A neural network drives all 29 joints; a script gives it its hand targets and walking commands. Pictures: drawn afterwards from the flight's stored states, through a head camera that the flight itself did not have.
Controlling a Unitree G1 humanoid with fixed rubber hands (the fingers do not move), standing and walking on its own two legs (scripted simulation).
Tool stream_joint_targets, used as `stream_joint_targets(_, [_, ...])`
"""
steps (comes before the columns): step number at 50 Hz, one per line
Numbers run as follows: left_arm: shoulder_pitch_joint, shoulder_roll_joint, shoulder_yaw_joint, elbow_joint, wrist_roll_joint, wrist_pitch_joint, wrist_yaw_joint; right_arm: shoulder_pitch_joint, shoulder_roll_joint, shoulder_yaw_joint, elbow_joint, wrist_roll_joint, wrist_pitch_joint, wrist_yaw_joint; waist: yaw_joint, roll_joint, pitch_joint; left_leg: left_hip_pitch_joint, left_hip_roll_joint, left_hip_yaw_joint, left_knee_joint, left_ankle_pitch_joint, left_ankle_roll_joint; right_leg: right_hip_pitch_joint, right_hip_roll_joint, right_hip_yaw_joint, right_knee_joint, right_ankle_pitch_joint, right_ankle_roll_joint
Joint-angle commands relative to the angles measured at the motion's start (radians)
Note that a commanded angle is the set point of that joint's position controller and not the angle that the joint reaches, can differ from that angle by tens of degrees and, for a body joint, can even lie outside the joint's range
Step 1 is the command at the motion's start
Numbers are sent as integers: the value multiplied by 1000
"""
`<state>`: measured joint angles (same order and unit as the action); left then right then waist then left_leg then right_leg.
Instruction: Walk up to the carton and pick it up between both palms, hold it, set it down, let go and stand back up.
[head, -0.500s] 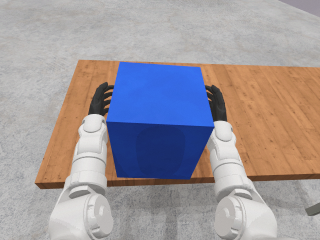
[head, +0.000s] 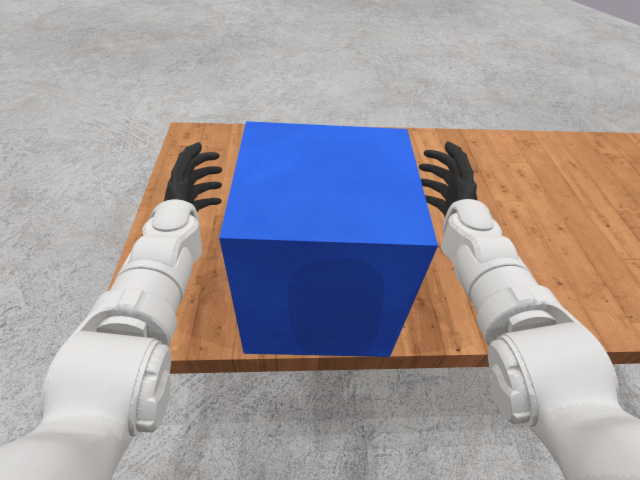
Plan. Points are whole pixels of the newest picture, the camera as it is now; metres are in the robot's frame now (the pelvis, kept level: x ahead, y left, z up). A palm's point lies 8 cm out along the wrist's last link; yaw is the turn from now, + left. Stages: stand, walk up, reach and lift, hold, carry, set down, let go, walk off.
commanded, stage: set down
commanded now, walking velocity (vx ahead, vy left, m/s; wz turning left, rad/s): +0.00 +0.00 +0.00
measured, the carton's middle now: (322, 246) +0.41 +0.01 +0.06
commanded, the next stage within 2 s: none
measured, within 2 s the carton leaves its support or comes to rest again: neither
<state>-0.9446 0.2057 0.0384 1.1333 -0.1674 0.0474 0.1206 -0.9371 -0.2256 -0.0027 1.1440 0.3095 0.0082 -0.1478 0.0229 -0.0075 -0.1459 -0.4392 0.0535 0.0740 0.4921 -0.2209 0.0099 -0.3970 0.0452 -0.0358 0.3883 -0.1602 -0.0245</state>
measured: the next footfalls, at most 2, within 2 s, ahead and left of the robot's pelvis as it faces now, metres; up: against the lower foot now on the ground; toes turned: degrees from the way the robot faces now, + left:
none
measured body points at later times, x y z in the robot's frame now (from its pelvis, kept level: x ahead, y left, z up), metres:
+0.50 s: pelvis -0.02 -0.02 +0.00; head -0.01 +0.00 +0.45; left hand +0.44 +0.19 +0.21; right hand +0.44 -0.20 +0.22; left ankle +0.01 +0.11 -0.74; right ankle +0.01 -0.11 -0.74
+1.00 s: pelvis +0.00 -0.02 +0.01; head -0.02 +0.00 +0.46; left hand +0.41 +0.22 +0.22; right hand +0.42 -0.20 +0.21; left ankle +0.01 +0.11 -0.74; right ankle +0.01 -0.11 -0.74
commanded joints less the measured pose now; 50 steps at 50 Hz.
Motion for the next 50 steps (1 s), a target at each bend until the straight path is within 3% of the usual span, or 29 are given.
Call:
stream_joint_targets(1, [-572,148,-44,-303,-65,-15,-5,-515,-219,-43,-247,24,-22,19,-41,67,-687,417,-21,-61,45,530,-85,88,23,9,-2,385,31])
stream_joint_targets(3, [-564,154,-48,-357,-61,47,-7,-498,-249,-51,-239,40,15,27,-43,80,-670,475,-19,-79,37,547,-82,87,25,3,-17,395,30])
stream_joint_targets(4, [-557,188,-42,-348,-60,88,-13,-509,-272,-50,-221,57,38,26,-52,97,-622,469,-28,-74,23,494,-76,64,22,-3,-31,354,32])
stream_joint_targets(5, [-577,205,-41,-396,-62,125,-13,-499,-283,-56,-238,60,69,25,-51,84,-609,461,-28,-83,4,452,-71,79,19,-8,-44,325,30])
stream_joint_targets(7, [-575,193,-49,-359,-76,185,-15,-532,-260,-47,-248,66,118,39,-37,72,-546,421,-27,-91,-25,358,-48,56,13,4,-65,228,30])
stream_joint_targets(8, [-600,213,-52,-372,-83,205,-15,-560,-263,-51,-260,62,134,42,-50,57,-543,407,-30,-92,-40,315,-50,62,12,-4,-66,199,30])
stream_joint_targets(12, [-605,254,-43,-403,-105,253,-16,-574,-257,-38,-365,88,187,38,-44,12,-551,330,-52,-93,-67,273,-19,160,-3,15,-37,284,56])
stream_joint_targets(14, [-608,285,-11,-417,-96,280,-26,-596,-271,-24,-345,99,212,26,-43,-8,-561,289,-64,-80,-68,277,-17,224,-10,23,-14,381,67])
stream_joint_targets(16, [-595,309,7,-381,-96,294,-37,-605,-259,10,-380,120,236,17,-27,-29,-567,254,-64,-83,-88,250,-5,284,-8,32,-5,409,80])
stream_joint_targets(17, [-580,311,16,-365,-92,305,-45,-599,-253,27,-381,129,248,9,-41,-41,-529,213,-74,-79,-89,262,-2,309,-27,54,-4,433,92])
stream_joint_targets(18, [-574,323,26,-331,-86,308,-54,-598,-243,42,-354,129,258,0,-25,-37,-520,183,-73,-81,-111,221,3,354,-37,65,-1,424,94])
stream_joint_targets(19, [-567,332,27,-371,-91,305,-59,-599,-248,44,-382,121,263,-5,-19,-53,-537,183,-74,-79,-111,222,7,356,-30,50,-2,399,100])
stream_joint_targets(22, [-616,330,6,-344,-85,308,-58,-585,-243,28,-325,125,282,-8,-47,9,-467,245,-65,-75,-114,219,-11,276,-18,33,-17,327,81])
stream_joint_targets(24, [-632,345,9,-376,-100,306,-63,-587,-249,15,-341,118,286,-8,-46,12,-469,252,-71,-71,-122,172,-13,273,-21,25,-27,253,72])
stream_joint_targets(25, [-659,354,-4,-393,-96,309,-59,-594,-248,-22,-351,105,292,-8,-46,54,-469,270,-62,-67,-123,165,-18,246,-19,25,-49,218,63])
stream_joint_targets(26, [-665,342,2,-427,-110,315,-53,-626,-246,-22,-415,101,288,-5,-49,41,-511,295,-60,-80,-116,181,-27,243,-18,14,-42,202,56])
stream_joint_targets(28, [-665,339,-21,-449,-115,329,-46,-608,-243,-53,-400,86,295,1,-57,65,-526,353,-61,-73,-104,185,-26,194,-13,2,-57,212,43])
stream_joint_targets(29, [-654,342,-14,-484,-117,335,-49,-616,-255,-47,-447,81,294,2,-62,41,-554,364,-59,-81,-101,215,-27,218,-12,0,-49,229,52])
stream_joint_targets(30, [-655,345,-5,-441,-123,343,-48,-617,-248,-75,-429,64,297,3,-67,50,-547,342,-63,-81,-99,203,-22,222,-9,-3,-46,242,55])
stream_joint_targets(31, [-647,356,-8,-503,-117,356,-48,-627,-257,-81,-490,58,298,-1,-71,36,-590,362,-67,-86,-100,240,-23,285,-1,-9,-34,287,63])
stream_joint_targets(32, [-641,359,10,-488,-100,373,-51,-623,-258,-88,-464,53,308,-6,-76,56,-544,356,-66,-75,-105,226,-28,267,-10,2,-46,288,62])
stream_joint_targets(34, [-653,381,22,-523,-113,393,-54,-595,-275,-88,-488,61,327,-12,-78,43,-533,347,-72,-72,-101,228,-37,298,-5,4,-39,302,68])
stream_joint_targets(35, [-627,373,27,-537,-106,405,-57,-610,-259,-100,-494,53,329,-17,-70,41,-529,348,-71,-79,-105,239,-20,333,-11,0,-43,281,71])
stream_joint_targets(37, [-629,369,27,-568,-112,420,-56,-606,-250,-98,-536,62,340,-15,-70,56,-531,347,-67,-77,-105,251,-25,327,-9,14,-50,298,57])
stream_joint_targets(38, [-588,372,30,-585,-97,427,-61,-570,-260,-87,-533,64,340,-14,-62,32,-531,356,-69,-83,-104,274,-26,369,-13,7,-40,316,69])
stream_joint_targets(40, [-525,375,47,-546,-89,433,-70,-534,-261,-88,-500,56,339,-8,-91,22,-478,350,-76,-82,-120,274,-24,383,-6,7,-47,360,64])
stream_joint_targets(42, [-487,357,47,-580,-79,447,-82,-489,-240,-51,-524,87,340,-4,-71,35,-469,369,-73,-73,-123,320,-25,410,-12,18,-48,404,74])
stream_joint_targets(45, [-357,334,60,-674,-47,448,-93,-369,-249,-38,-558,99,328,6,-77,54,-481,455,-70,-82,-108,415,-47,430,7,15,-50,482,63])
stream_joint_targets(50, [-228,326,98,-798,-4,470,-110,-235,-237,-35,-629,86,312,13,-73,53,-348,453,-69,-70,-137,405,-47,438,5,26,-78,469,66])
